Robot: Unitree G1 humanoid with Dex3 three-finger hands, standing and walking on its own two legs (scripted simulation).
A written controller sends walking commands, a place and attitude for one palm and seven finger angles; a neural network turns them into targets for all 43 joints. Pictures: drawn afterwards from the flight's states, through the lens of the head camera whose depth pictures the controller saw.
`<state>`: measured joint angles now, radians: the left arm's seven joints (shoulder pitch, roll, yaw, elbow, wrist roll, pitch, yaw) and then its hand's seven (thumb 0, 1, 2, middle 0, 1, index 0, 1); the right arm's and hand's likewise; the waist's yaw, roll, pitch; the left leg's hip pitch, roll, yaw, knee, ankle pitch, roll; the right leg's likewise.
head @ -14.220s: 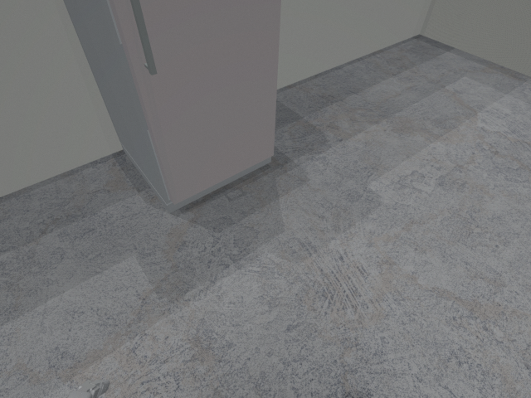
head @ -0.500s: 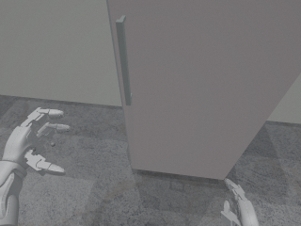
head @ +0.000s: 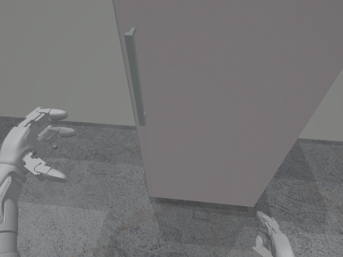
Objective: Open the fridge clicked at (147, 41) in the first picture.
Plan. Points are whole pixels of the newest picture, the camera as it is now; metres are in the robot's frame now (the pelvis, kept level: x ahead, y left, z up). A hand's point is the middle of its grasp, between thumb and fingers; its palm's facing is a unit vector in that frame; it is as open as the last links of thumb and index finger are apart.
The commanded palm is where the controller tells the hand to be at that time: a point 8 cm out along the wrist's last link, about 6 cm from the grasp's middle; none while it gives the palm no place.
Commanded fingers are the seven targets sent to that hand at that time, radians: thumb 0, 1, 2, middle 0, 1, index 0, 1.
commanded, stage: raise the hand to about handle height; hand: left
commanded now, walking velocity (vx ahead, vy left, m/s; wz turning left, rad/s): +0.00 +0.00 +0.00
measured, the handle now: (138, 83) +0.55 +0.16 +0.13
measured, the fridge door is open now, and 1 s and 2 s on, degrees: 0 0 0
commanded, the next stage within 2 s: move the hooked fingers beside the handle in 0.26 s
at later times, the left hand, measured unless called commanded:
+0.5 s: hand (61, 147) +0.27 +0.26 +0.15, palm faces +0.07 -1.00 -0.02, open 14.0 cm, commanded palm +0.26 +0.30 +0.16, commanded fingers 0.00 -0.50 0.30 -0.30 -1.20 -0.30 -1.20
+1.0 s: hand (83, 125) +0.35 +0.24 +0.15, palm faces +0.03 -1.00 -0.01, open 14.0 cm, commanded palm +0.33 +0.29 +0.15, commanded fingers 0.00 -0.50 0.30 -0.30 -1.20 -0.30 -1.20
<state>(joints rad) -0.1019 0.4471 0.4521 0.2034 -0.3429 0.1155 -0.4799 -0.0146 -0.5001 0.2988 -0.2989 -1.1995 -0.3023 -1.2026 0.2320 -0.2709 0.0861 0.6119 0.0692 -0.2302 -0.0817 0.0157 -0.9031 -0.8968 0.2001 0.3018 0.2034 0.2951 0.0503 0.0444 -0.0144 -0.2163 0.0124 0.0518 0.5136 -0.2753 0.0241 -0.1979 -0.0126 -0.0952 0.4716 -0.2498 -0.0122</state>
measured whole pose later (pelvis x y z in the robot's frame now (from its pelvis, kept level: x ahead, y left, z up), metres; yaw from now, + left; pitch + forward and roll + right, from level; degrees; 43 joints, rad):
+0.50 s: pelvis -0.01 -0.02 +0.00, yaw +0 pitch -3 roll -1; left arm -0.15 0.43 0.43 0.25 -0.33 0.08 -0.45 -0.02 -0.50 0.30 -0.30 -1.20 -0.30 -1.20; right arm 0.21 -0.27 0.08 0.63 0.07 -0.23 -0.11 0.02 -0.90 -0.90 0.20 0.30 0.20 0.30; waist 0.06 0.05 0.00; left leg -0.21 0.03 0.04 0.51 -0.26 0.00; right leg -0.19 0.00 -0.11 0.47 -0.24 -0.03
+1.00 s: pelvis -0.01 -0.01 +0.00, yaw -1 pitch +0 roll +0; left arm -0.38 0.45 0.40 0.52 -0.27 0.02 -0.41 -0.02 -0.50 0.30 -0.30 -1.20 -0.30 -1.20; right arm 0.29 -0.29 0.06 0.64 0.07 -0.21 -0.10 0.02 -0.90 -0.90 0.20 0.30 0.20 0.29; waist 0.01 0.03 -0.01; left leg -0.26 0.02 0.06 0.52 -0.26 0.01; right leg -0.26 0.00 -0.08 0.50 -0.25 -0.03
